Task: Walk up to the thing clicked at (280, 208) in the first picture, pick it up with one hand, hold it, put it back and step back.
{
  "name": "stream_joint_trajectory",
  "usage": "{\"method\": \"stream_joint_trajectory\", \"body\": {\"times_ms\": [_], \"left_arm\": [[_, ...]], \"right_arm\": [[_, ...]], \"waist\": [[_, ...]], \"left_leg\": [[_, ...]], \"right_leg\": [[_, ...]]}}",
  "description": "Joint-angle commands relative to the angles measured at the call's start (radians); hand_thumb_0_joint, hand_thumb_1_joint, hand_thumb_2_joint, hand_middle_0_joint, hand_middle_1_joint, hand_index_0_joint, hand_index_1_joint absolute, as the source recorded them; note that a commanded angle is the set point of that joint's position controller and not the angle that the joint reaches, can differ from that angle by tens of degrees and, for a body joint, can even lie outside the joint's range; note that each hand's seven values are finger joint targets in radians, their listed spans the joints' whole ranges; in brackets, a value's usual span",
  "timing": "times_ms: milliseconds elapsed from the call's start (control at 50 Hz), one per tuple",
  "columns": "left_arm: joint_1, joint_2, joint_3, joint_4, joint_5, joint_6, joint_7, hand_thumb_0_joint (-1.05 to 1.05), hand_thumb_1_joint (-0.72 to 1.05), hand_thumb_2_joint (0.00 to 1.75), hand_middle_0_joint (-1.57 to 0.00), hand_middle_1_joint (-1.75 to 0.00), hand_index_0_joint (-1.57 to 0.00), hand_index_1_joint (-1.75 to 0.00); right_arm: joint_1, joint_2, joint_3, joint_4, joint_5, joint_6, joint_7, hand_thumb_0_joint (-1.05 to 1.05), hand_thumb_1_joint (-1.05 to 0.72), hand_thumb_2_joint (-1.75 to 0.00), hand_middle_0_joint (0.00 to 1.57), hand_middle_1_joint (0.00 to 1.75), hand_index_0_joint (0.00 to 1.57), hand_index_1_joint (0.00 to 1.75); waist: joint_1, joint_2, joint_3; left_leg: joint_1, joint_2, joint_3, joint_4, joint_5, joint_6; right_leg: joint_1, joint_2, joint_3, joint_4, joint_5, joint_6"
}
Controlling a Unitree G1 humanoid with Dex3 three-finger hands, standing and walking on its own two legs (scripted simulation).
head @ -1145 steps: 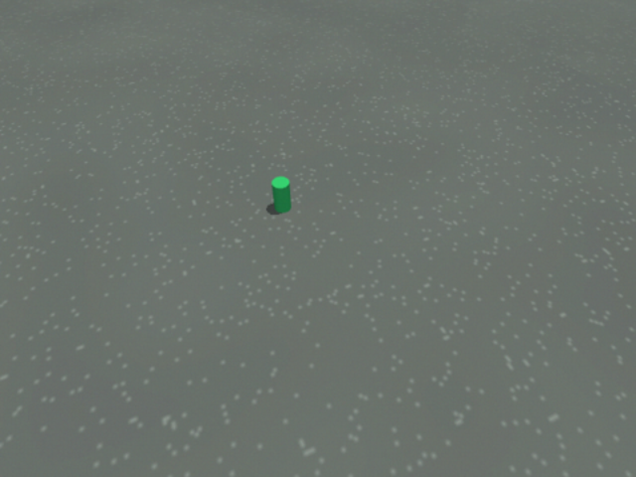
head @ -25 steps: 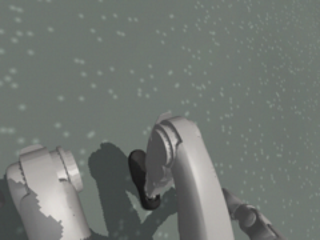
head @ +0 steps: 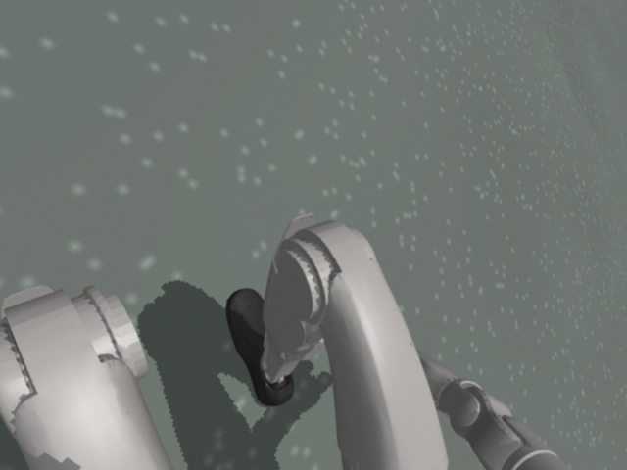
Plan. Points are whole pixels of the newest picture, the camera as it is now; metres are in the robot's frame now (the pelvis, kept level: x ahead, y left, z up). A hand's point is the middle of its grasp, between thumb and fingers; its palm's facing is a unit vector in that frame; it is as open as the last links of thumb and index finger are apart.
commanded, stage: lower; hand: left
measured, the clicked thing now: out of the picture +0.47 +0.30 -0.20
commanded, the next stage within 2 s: loosen in 0.26 s
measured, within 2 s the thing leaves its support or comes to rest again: rests again in 0.76 s
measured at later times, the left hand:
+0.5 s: hand out of the picture +0.47 +0.30 -0.18, palm faces +0.47 -0.88 +0.00, open 10.4 cm
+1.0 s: hand out of the picture +0.47 +0.30 -0.18, palm faces +0.46 -0.89 +0.01, open 11.8 cm
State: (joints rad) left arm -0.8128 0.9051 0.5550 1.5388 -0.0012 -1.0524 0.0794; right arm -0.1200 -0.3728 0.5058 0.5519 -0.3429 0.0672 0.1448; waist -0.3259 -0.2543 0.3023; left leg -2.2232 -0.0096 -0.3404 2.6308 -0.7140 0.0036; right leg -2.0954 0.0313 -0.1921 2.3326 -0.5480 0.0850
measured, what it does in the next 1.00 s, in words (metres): stands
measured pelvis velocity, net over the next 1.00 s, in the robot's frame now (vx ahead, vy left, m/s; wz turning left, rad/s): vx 0.00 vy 0.00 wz -0.03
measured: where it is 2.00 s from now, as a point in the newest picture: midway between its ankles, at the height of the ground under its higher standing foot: (193, 418)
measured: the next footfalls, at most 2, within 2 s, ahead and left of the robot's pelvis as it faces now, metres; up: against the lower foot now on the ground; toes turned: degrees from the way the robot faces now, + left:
none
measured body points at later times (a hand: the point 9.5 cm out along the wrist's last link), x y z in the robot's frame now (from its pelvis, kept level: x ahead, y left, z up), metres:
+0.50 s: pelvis +0.00 +0.00 +0.00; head +0.25 +0.19 +0.32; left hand +0.44 +0.34 -0.18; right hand +0.13 -0.25 -0.03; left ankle +0.08 +0.12 -0.26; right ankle +0.16 -0.14 -0.26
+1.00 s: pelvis +0.00 +0.00 +0.00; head +0.25 +0.19 +0.32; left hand +0.44 +0.34 -0.17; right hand +0.14 -0.25 -0.02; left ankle +0.08 +0.12 -0.26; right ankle +0.16 -0.14 -0.26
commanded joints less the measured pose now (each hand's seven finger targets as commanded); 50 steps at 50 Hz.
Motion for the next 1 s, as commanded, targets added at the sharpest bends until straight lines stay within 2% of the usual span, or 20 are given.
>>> {"method": "stream_joint_trajectory", "body": {"times_ms": [0,120,220,240,340,360,440,540,560,600,640,680,700,720,740,760,800,820,860,980], "left_arm": [[-0.257,0.19,-0.021,-0.14,0.013,-0.099,0.008,0.0,0.2,1.26,-1.23,-1.37,-1.24,-1.37],[-0.255,0.192,-0.02,-0.117,-0.006,-0.108,0.014,0.0,0.15,1.22,-1.2,-1.33,-1.21,-1.34],[-0.248,0.206,-0.027,-0.112,0.002,-0.113,0.015,0.0,0.14,1.21,-1.19,-1.32,-1.2,-1.33],[-0.253,0.2,-0.033,-0.106,0.006,-0.112,0.013,0.0,0.15,1.2,-1.19,-1.31,-1.2,-1.32],[-0.236,0.217,-0.013,-0.105,-0.002,-0.122,0.019,0.0,0.14,1.21,-1.2,-1.32,-1.21,-1.33],[-0.256,0.222,-0.019,-0.11,-0.002,-0.129,0.021,0.0,0.16,1.13,-1.21,-1.29,-1.23,-1.28],[-0.257,0.229,-0.018,-0.114,-0.005,-0.134,0.025,0.0,-0.02,0.82,-1.05,-1.04,-1.08,-1.03],[-0.244,0.227,-0.027,-0.11,0.003,-0.127,0.021,0.0,-0.23,0.62,-0.95,-0.88,-0.98,-0.86],[-0.247,0.225,-0.024,-0.108,0.0,-0.126,0.021,0.0,-0.28,0.62,-0.87,-0.81,-0.9,-0.8],[-0.247,0.209,-0.027,-0.095,-0.004,-0.125,0.02,0.0,-0.12,0.76,-1.0,-0.97,-1.03,-0.96],[-0.24,0.212,-0.024,-0.095,-0.003,-0.125,0.019,0.0,-0.26,0.62,-0.91,-0.83,-0.94,-0.81],[-0.244,0.201,-0.03,-0.087,-0.003,-0.123,0.018,0.0,-0.1,0.78,-0.99,-0.97,-1.01,-0.96],[-0.245,0.203,-0.028,-0.088,-0.001,-0.127,0.018,0.0,-0.15,0.7,-0.99,-0.91,-1.01,-0.89],[-0.237,0.209,-0.033,-0.09,0.002,-0.125,0.015,0.0,-0.23,0.64,-0.91,-0.83,-0.93,-0.81],[-0.246,0.216,-0.032,-0.095,0.002,-0.127,0.014,0.0,-0.16,0.59,-0.88,-0.81,-0.9,-0.79],[-0.251,0.218,-0.039,-0.101,0.006,-0.128,0.013,0.0,-0.21,0.59,-0.8,-0.73,-0.82,-0.72],[-0.251,0.216,-0.032,-0.104,0.003,-0.13,0.013,0.0,-0.23,0.53,-0.74,-0.65,-0.76,-0.65],[-0.252,0.227,-0.028,-0.105,0.002,-0.133,0.016,0.0,-0.23,0.47,-0.78,-0.68,-0.8,-0.66],[-0.251,0.232,-0.019,-0.108,-0.002,-0.135,0.021,0.0,-0.29,0.44,-0.62,-0.56,-0.64,-0.56],[-0.242,0.217,-0.028,-0.081,0.008,-0.126,0.021,0.0,-0.4,0.29,-0.47,-0.38,-0.47,-0.39]], "right_arm": [[0.057,-0.367,-0.104,-0.005,-0.017,0.016,-0.018,0.0,-0.91,-0.91,0.2,0.3,0.2,0.3],[0.048,-0.378,-0.09,-0.009,-0.022,0.014,-0.02,0.0,-0.91,-0.9,0.2,0.3,0.2,0.3],[0.048,-0.375,-0.079,-0.008,-0.029,0.019,-0.021,0.0,-0.9,-0.9,0.2,0.3,0.2,0.3],[0.035,-0.374,-0.08,-0.01,-0.028,0.018,-0.022,0.0,-0.91,-0.91,0.2,0.3,0.2,0.3],[0.035,-0.378,-0.073,-0.01,-0.034,0.019,-0.022,0.0,-0.9,-0.9,0.2,0.3,0.2,0.3],[0.031,-0.382,-0.071,-0.012,-0.036,0.021,-0.022,0.0,-0.91,-0.9,0.2,0.3,0.2,0.3],[0.023,-0.38,-0.067,-0.013,-0.036,0.019,-0.022,0.0,-0.92,-0.9,0.2,0.3,0.2,0.3],[0.023,-0.375,-0.068,-0.013,-0.036,0.018,-0.023,0.0,-0.92,-0.9,0.2,0.3,0.2,0.3],[0.028,-0.379,-0.067,-0.008,-0.039,0.018,-0.023,0.0,-0.92,-0.9,0.2,0.3,0.2,0.3],[0.023,-0.382,-0.07,-0.011,-0.037,0.015,-0.023,0.0,-0.91,-0.89,0.2,0.3,0.2,0.3],[0.023,-0.382,-0.071,-0.013,-0.035,0.019,-0.023,0.0,-0.92,-0.9,0.2,0.3,0.2,0.3],[0.026,-0.384,-0.07,-0.011,-0.038,0.022,-0.023,0.0,-0.9,-0.89,0.2,0.3,0.2,0.3],[0.017,-0.389,-0.072,-0.012,-0.038,0.022,-0.022,0.0,-0.92,-0.89,0.2,0.3,0.2,0.3],[0.022,-0.382,-0.069,-0.01,-0.039,0.021,-0.022,0.0,-0.92,-0.9,0.2,0.3,0.2,0.3],[0.017,-0.383,-0.068,-0.014,-0.039,0.022,-0.022,0.0,-0.92,-0.9,0.2,0.3,0.2,0.3],[0.015,-0.379,-0.067,-0.01,-0.04,0.021,-0.023,0.0,-0.92,-0.9,0.2,0.3,0.2,0.3],[0.011,-0.386,-0.073,-0.013,-0.04,0.021,-0.024,0.0,-0.92,-0.9,0.2,0.3,0.2,0.3],[0.017,-0.386,-0.066,-0.007,-0.043,0.02,-0.024,0.0,-0.91,-0.89,0.2,0.3,0.2,0.3],[0.017,-0.385,-0.068,-0.009,-0.042,0.022,-0.024,0.0,-0.91,-0.9,0.2,0.3,0.2,0.3],[0.013,-0.388,-0.068,-0.013,-0.045,0.03,-0.024,0.0,-0.91,-0.9,0.2,0.3,0.2,0.3]], "waist": [[-0.129,0.607,-0.559],[-0.135,0.585,-0.552],[-0.138,0.594,-0.567],[-0.141,0.593,-0.536],[-0.14,0.594,-0.545],[-0.147,0.603,-0.537],[-0.141,0.6,-0.537],[-0.141,0.592,-0.53],[-0.145,0.591,-0.534],[-0.151,0.583,-0.515],[-0.146,0.579,-0.521],[-0.156,0.585,-0.524],[-0.154,0.592,-0.511],[-0.146,0.598,-0.525],[-0.15,0.591,-0.524],[-0.146,0.598,-0.518],[-0.147,0.596,-0.508],[-0.15,0.608,-0.519],[-0.146,0.606,-0.525],[-0.152,0.594,-0.512]], "left_leg": [[0.422,0.073,0.046,-0.365,0.134,-0.035],[0.417,0.075,0.038,-0.356,0.146,-0.032],[0.444,0.079,0.034,-0.355,0.19,-0.036],[0.43,0.079,0.033,-0.357,0.174,-0.035],[0.443,0.083,0.029,-0.353,0.172,-0.036],[0.434,0.08,0.029,-0.357,0.162,-0.036],[0.427,0.082,0.029,-0.356,0.153,-0.033],[0.422,0.082,0.033,-0.354,0.14,-0.03],[0.425,0.082,0.034,-0.35,0.157,-0.031],[0.417,0.083,0.024,-0.362,0.138,-0.031],[0.437,0.086,0.016,-0.366,0.159,-0.035],[0.448,0.086,0.012,-0.37,0.159,-0.037],[0.449,0.086,0.005,-0.379,0.152,-0.041],[0.459,0.086,0.012,-0.37,0.166,-0.039],[0.443,0.085,0.015,-0.366,0.153,-0.037],[0.438,0.084,0.018,-0.365,0.154,-0.036],[0.444,0.085,0.017,-0.363,0.16,-0.038],[0.447,0.085,0.016,-0.363,0.162,-0.039],[0.454,0.085,0.019,-0.356,0.179,-0.038],[0.45,0.086,0.011,-0.372,0.171,-0.04]], "right_leg": [[0.289,0.029,-0.139,-0.115,0.131,-0.078],[0.303,0.034,-0.145,-0.12,0.143,-0.075],[0.32,0.039,-0.15,-0.119,0.173,-0.075],[0.3,0.036,-0.152,-0.116,0.161,-0.075],[0.316,0.041,-0.152,-0.123,0.162,-0.073],[0.312,0.041,-0.156,-0.124,0.152,-0.074],[0.314,0.043,-0.155,-0.127,0.147,-0.076],[0.312,0.045,-0.152,-0.135,0.135,-0.077],[0.324,0.045,-0.155,-0.134,0.152,-0.073],[0.309,0.043,-0.158,-0.134,0.135,-0.076],[0.303,0.043,-0.162,-0.128,0.149,-0.075],[0.303,0.043,-0.166,-0.128,0.148,-0.074],[0.285,0.04,-0.172,-0.122,0.138,-0.076],[0.303,0.043,-0.163,-0.126,0.151,-0.076],[0.3,0.045,-0.168,-0.128,0.141,-0.075],[0.298,0.043,-0.163,-0.127,0.143,-0.077],[0.295,0.041,-0.164,-0.127,0.147,-0.075],[0.305,0.043,-0.166,-0.126,0.149,-0.075],[0.311,0.044,-0.164,-0.127,0.158,-0.075],[0.3,0.041,-0.171,-0.129,0.151,-0.075]]}}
